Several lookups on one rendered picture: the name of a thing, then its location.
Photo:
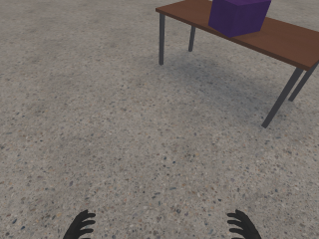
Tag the left robot hand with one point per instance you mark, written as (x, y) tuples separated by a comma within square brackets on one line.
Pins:
[(74, 231)]

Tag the carton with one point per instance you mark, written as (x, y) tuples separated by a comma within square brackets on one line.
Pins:
[(237, 17)]

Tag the table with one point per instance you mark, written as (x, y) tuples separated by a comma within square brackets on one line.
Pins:
[(288, 43)]

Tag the right robot hand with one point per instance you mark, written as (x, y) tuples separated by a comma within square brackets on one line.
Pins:
[(248, 230)]

